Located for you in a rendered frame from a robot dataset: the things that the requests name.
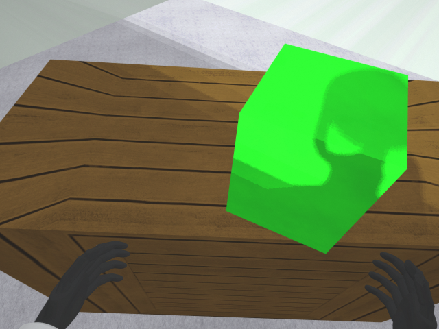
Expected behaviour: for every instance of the carton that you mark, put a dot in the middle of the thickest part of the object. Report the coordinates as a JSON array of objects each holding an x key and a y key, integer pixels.
[{"x": 318, "y": 142}]

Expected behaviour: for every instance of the robot left hand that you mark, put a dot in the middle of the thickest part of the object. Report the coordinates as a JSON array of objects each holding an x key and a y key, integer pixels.
[{"x": 80, "y": 280}]

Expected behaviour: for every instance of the pedestal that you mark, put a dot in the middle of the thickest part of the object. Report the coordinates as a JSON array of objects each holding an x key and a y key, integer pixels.
[{"x": 94, "y": 152}]

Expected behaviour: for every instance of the robot right hand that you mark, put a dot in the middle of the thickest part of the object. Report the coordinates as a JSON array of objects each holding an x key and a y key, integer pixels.
[{"x": 412, "y": 306}]

